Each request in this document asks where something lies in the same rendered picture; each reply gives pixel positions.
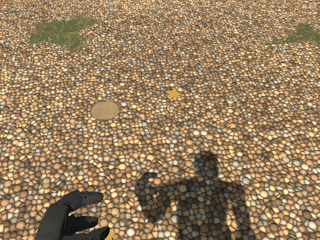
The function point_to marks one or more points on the robot left hand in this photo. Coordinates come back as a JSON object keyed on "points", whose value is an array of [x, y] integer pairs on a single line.
{"points": [[56, 223]]}

